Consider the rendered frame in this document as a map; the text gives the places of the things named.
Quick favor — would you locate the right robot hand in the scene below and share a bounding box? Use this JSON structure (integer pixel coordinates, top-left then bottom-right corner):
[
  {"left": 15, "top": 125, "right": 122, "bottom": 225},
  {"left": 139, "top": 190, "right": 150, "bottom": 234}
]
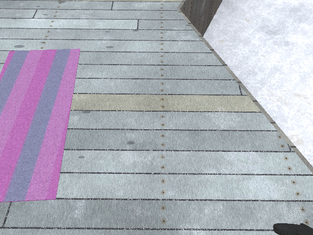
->
[{"left": 273, "top": 223, "right": 313, "bottom": 235}]

